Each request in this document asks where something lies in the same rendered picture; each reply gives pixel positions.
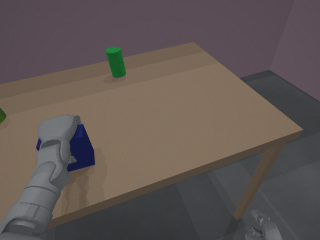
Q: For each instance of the robot right hand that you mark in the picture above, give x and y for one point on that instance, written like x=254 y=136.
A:
x=269 y=230

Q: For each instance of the table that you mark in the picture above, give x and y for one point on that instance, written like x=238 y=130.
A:
x=176 y=113

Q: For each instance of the robot left upper arm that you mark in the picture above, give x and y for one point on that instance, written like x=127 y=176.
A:
x=9 y=235

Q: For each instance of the sponge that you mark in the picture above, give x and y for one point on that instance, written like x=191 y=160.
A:
x=81 y=148

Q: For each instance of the robot left hand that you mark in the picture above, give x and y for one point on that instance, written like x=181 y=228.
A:
x=63 y=126

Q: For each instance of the robot left forearm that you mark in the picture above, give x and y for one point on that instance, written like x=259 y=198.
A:
x=32 y=213

